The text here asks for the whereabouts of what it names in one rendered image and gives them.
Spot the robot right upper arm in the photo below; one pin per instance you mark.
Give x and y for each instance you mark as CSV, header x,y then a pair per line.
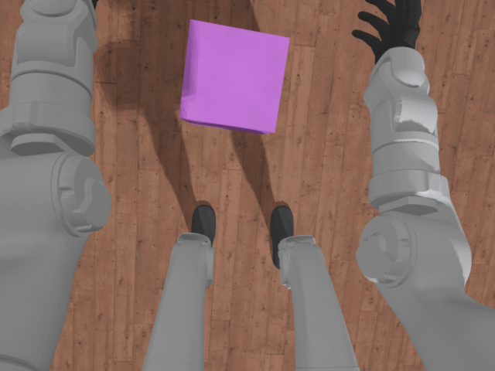
x,y
420,266

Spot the right robot forearm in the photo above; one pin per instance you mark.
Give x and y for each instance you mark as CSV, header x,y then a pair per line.
x,y
404,140

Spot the robot right shin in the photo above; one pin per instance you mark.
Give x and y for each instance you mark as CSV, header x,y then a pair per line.
x,y
300,238

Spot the left robot forearm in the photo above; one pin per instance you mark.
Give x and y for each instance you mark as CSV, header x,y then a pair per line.
x,y
51,81

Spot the robot left upper arm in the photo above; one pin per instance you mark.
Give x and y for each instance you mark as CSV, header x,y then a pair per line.
x,y
49,206

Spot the robot right hand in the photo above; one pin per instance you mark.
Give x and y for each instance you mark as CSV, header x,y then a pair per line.
x,y
403,28

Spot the carton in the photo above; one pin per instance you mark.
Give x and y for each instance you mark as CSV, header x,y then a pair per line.
x,y
233,78

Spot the robot left thigh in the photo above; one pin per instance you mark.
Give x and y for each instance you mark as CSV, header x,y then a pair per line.
x,y
176,342

